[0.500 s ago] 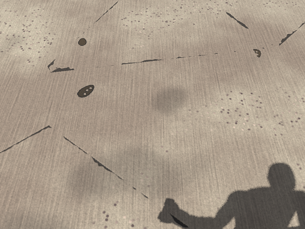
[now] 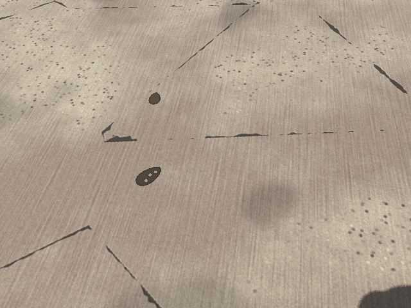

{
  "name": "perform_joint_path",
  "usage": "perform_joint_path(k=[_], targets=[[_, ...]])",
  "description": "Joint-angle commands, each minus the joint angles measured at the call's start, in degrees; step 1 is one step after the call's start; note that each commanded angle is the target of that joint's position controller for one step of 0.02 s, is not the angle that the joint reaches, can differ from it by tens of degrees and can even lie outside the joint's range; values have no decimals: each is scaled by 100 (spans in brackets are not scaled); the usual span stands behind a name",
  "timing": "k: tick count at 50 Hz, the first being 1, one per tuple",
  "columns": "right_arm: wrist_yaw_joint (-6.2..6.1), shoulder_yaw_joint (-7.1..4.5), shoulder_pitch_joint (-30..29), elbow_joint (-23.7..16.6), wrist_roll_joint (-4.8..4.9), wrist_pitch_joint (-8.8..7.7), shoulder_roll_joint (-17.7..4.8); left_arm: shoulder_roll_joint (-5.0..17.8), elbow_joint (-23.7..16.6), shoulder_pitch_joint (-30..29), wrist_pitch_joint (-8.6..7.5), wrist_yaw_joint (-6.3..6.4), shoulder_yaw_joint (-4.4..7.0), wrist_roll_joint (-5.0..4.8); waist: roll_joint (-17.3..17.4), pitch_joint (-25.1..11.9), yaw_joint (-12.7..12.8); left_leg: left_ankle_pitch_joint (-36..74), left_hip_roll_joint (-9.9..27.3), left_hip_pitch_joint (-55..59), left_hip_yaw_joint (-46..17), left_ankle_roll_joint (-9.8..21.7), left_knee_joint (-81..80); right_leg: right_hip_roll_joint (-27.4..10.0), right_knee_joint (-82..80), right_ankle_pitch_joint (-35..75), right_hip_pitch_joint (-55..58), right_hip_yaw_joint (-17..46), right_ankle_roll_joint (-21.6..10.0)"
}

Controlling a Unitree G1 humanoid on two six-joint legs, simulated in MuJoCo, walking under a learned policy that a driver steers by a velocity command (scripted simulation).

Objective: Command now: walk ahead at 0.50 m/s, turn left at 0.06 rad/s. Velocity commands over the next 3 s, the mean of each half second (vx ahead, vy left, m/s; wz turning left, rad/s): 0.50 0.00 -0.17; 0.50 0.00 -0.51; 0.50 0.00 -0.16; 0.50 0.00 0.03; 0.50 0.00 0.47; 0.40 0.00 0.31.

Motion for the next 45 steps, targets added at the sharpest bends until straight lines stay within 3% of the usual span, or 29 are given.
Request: perform_joint_path(k=[1,5,9,11,12,13,14,15,16,17,18,19,20,22,25,29,34,37,38,39,40,41,42,43,44,45], targets=[[16,-25,-273,-423,-30,-98,-208,956,-354,-286,-74,59,221,-58,-551,-6,-83,945,141,-183,12,-94,-989,-1429,-978,1387,93,953,-988],[101,17,-1020,-607,41,-159,-142,1051,-126,180,2,87,233,-126,-573,121,222,1808,-88,182,191,-88,-2090,-1395,-942,1241,258,691,-855],[206,-13,-1451,-827,69,-215,-259,1103,75,460,134,118,255,-160,-627,259,234,1335,-194,124,123,112,-2595,-1738,-567,1476,940,913,-738],[216,-94,-1103,-778,54,-257,-437,1209,99,377,199,149,286,-164,-714,78,-68,943,-352,763,189,246,-2814,-1763,-89,2245,1060,1011,-625],[185,-197,-477,-608,32,-271,-617,1208,77,258,219,160,275,-168,-670,-292,-444,1003,-478,1723,316,379,-3025,-1557,588,2938,897,862,-500],[126,-330,449,-391,-32,-272,-932,1006,-5,204,206,161,191,-99,-538,-1007,-862,1205,-129,3282,56,602,-2785,-1245,1762,2636,194,668,-310],[59,-466,1258,-310,-172,-234,-1500,432,-201,596,125,141,10,-16,566,-2034,-939,1019,1394,5651,-1899,1261,-2680,-507,3949,514,-1864,251,86],[71,-412,1444,-215,-95,-174,-1270,391,-128,853,32,120,-34,-117,1411,-2650,-910,97,2007,6072,-3646,1709,-3436,-167,5132,-2389,-2890,707,183],[63,-287,1147,-231,-54,-152,-883,977,-162,457,7,108,142,-267,790,-1732,-950,-493,1789,5368,-3078,1449,-3651,-500,5618,-2159,-3395,933,156],[48,-221,786,-249,-29,-149,-695,1004,-283,43,11,110,163,-281,553,-1056,-834,-478,1575,4583,-2299,1246,-3815,-757,5559,-1663,-3491,762,141],[66,-162,406,-228,-38,-167,-528,929,-317,-148,51,127,173,-220,311,-578,-647,-202,1329,3800,-1743,1141,-4081,-930,5274,-1269,-3317,683,173],[82,-121,138,-220,-66,-217,-378,858,-298,-111,131,149,212,-162,388,-315,-448,41,1146,3245,-1291,1054,-4340,-1086,5024,-951,-3046,719,191],[96,-134,-13,-184,-98,-265,-376,722,-267,43,213,148,198,-168,498,-209,-299,313,1082,2838,-992,1055,-4539,-1165,4950,-758,-2713,727,231],[103,-170,-159,-85,-106,-353,-390,526,-273,76,336,156,187,-175,356,-57,-159,928,1031,2526,-429,1096,-4782,-1196,4827,-477,-2644,731,302],[40,-227,-70,89,-139,-382,-505,473,-438,-252,385,150,203,-134,137,66,-162,1558,983,2679,219,1088,-4860,-1191,4214,287,-3011,813,367],[-41,-282,81,232,-94,-316,-699,317,-674,-966,319,-7,131,-114,9,245,-407,1678,847,2850,935,916,-4923,-1083,2802,1334,-2814,411,294],[-70,-374,501,480,48,-125,-918,341,-1114,-1735,326,-167,106,-118,-44,478,-648,2160,1163,3881,1215,807,-4592,-960,1990,887,-3106,66,33],[-111,-436,403,478,111,9,-1138,568,-1230,-1477,361,-214,227,-117,217,102,-341,4599,1181,4236,1449,616,-3585,-495,1911,11,-2352,-400,-275],[-127,-446,340,460,126,63,-1194,750,-1136,-950,376,-204,335,-135,269,-220,-21,5345,1099,4168,1541,532,-2771,-237,1858,-186,-1643,-550,-424],[-143,-412,248,431,148,88,-1151,1050,-907,-37,386,-144,517,-150,159,-693,489,5206,870,3665,1694,335,-1555,16,1453,173,-291,-550,-644],[-153,-294,373,319,-8,34,-870,1607,-738,782,453,-10,714,-154,-595,-1231,743,3076,590,2162,1708,44,270,-777,1322,305,1463,821,-1013],[-93,-71,701,-21,-106,-148,-172,2058,-905,365,401,2,745,-193,-1891,-1745,43,-1838,-778,-316,943,-318,2320,-2132,431,-756,3075,4301,-2192],[12,-141,207,-59,89,-389,-663,1561,-1020,512,323,-42,580,-131,-1049,-2143,459,-1916,-590,-918,-303,-151,2654,-2307,-126,-1099,3243,4807,-2119],[62,-165,-247,-203,266,-492,-783,1241,-966,402,249,-48,492,-90,-809,-1400,472,-1476,-341,-1216,-264,2,2461,-2121,-103,-741,2719,3907,-1838],[32,-144,-283,-185,178,-533,-693,1100,-974,70,200,-56,443,-110,-295,-825,169,-1023,-76,-1004,-248,54,1829,-1838,-82,-68,1814,3174,-1603],[-21,-188,-326,-104,-10,-503,-739,850,-1037,-292,192,-35,368,-99,-170,-580,-24,-753,107,-620,-217,44,1307,-1603,-161,454,1151,2631,-1413]])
